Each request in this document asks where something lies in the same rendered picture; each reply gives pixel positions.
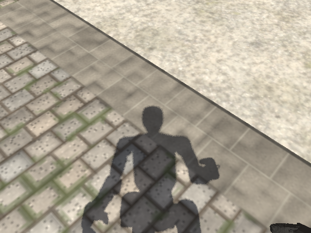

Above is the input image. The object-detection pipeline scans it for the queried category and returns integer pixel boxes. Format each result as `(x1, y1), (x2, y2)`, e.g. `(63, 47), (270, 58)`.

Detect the right robot hand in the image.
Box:
(269, 222), (311, 233)

